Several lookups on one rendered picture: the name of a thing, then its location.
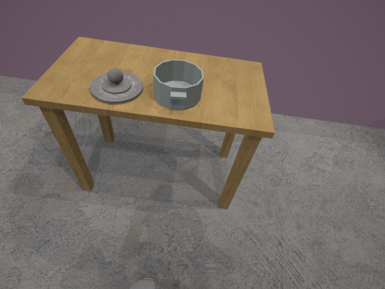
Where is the pot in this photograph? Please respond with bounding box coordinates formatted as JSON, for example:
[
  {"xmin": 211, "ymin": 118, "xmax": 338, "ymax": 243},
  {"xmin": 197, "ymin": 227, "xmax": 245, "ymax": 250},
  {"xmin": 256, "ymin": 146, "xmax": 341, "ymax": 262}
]
[{"xmin": 153, "ymin": 60, "xmax": 204, "ymax": 110}]

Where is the knob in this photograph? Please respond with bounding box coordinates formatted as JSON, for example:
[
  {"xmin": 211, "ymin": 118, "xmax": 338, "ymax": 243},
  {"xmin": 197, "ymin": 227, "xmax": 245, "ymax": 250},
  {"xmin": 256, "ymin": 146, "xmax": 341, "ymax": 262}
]
[{"xmin": 108, "ymin": 68, "xmax": 123, "ymax": 84}]

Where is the table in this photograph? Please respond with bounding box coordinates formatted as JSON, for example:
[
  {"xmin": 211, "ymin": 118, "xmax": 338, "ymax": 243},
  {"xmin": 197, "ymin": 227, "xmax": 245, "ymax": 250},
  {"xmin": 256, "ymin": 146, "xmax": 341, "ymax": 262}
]
[{"xmin": 21, "ymin": 37, "xmax": 275, "ymax": 209}]

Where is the lid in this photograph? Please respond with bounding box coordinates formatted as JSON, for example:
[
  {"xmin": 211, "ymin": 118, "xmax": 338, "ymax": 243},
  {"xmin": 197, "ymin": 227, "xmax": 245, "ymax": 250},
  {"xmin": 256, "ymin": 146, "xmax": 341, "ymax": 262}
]
[{"xmin": 90, "ymin": 71, "xmax": 143, "ymax": 104}]

